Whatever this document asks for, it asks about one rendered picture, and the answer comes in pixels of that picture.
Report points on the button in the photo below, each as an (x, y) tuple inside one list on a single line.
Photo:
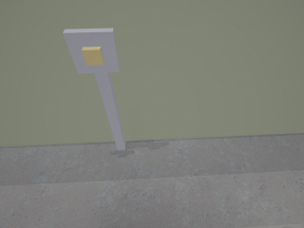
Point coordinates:
[(93, 56)]

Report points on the panel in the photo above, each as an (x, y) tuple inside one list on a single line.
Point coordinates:
[(79, 38)]

